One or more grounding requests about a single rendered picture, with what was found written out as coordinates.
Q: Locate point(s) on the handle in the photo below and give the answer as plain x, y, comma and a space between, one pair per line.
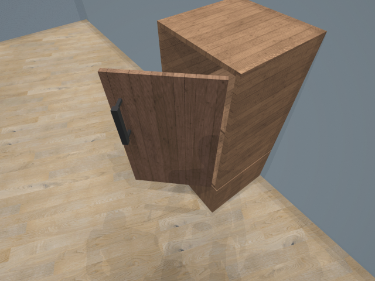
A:
119, 122

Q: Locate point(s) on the cupboard door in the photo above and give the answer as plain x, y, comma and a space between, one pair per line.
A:
175, 121

